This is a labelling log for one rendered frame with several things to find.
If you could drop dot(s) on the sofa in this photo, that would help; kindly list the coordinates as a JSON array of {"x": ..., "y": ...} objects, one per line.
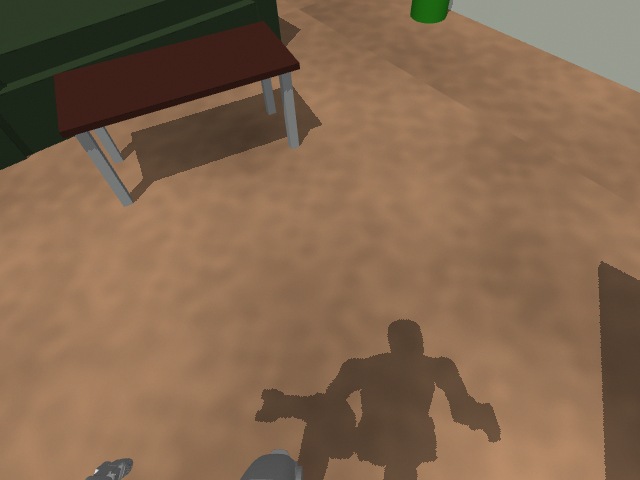
[{"x": 40, "y": 38}]

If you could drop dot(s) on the coffee table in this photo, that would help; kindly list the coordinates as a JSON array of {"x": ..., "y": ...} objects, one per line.
[{"x": 98, "y": 95}]

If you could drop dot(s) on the left robot hand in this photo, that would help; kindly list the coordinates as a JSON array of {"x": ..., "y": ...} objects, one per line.
[{"x": 112, "y": 470}]

